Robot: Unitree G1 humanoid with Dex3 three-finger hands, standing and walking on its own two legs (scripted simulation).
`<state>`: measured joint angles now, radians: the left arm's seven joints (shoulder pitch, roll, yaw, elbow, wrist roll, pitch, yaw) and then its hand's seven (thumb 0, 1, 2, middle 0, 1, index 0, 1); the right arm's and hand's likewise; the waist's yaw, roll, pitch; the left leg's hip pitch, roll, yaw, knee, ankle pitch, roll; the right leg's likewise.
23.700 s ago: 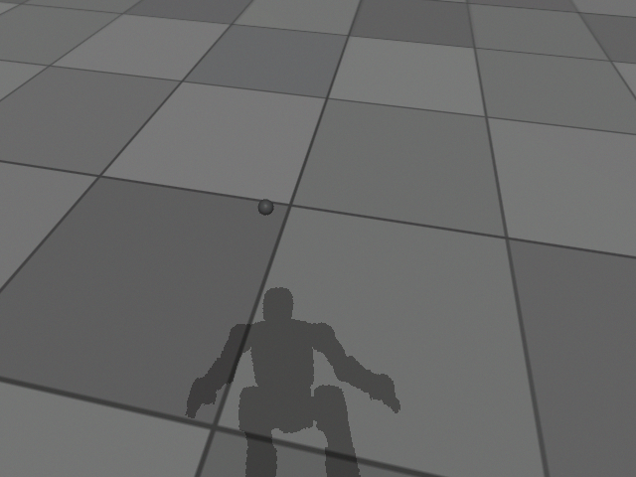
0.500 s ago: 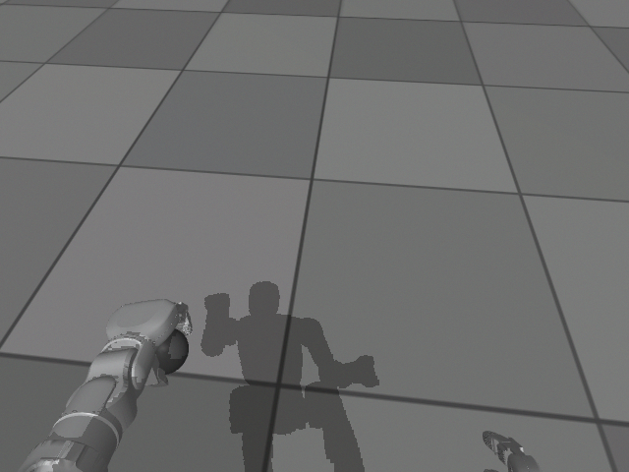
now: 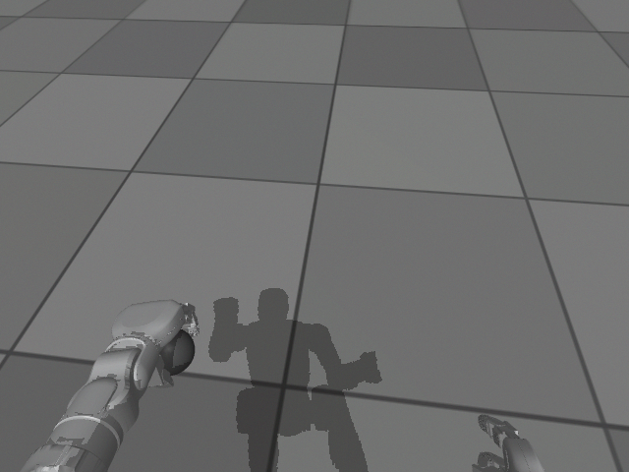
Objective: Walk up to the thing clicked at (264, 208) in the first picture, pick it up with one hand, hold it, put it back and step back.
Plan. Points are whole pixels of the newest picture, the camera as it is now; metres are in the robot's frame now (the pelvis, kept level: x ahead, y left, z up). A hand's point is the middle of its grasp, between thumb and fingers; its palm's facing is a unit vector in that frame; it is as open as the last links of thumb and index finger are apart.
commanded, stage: hold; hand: left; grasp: from above
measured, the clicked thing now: (171, 351) +0.31 +0.22 -0.07
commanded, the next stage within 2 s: crouch in 0.90 s
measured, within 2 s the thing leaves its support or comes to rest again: neither
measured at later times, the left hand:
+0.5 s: hand (160, 349) +0.30 +0.22 -0.04, palm faces -0.46 -0.07 -0.88, open 9.2 cm
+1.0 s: hand (162, 337) +0.31 +0.22 -0.04, palm faces -0.46 -0.06 -0.89, open 9.2 cm
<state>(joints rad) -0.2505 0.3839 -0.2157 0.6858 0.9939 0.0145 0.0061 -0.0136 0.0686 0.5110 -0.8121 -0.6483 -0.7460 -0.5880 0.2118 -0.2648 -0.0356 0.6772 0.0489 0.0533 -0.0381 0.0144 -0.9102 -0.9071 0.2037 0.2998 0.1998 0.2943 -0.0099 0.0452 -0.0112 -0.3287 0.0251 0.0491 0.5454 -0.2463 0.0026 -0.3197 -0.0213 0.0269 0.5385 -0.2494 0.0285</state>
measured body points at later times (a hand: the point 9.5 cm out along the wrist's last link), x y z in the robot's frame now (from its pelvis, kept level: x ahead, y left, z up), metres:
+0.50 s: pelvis +0.01 +0.00 +0.00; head +0.02 -0.02 +0.45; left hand +0.31 +0.22 +0.01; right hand +0.15 -0.25 -0.11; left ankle +0.02 +0.12 -0.73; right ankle +0.02 -0.14 -0.73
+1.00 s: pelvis +0.02 +0.00 +0.01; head +0.03 -0.02 +0.46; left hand +0.33 +0.22 +0.01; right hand +0.16 -0.26 -0.11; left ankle +0.02 +0.12 -0.73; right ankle +0.02 -0.14 -0.73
